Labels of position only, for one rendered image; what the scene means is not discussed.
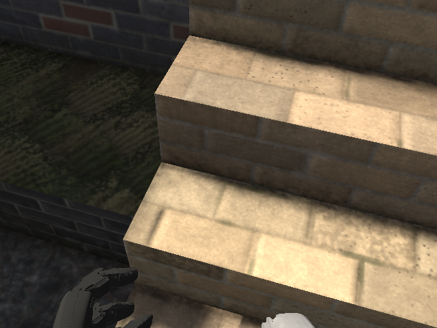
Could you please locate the left robot hand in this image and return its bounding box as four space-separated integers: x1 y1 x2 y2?
53 268 153 328

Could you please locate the robot right thigh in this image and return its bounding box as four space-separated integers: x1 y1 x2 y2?
262 313 315 328

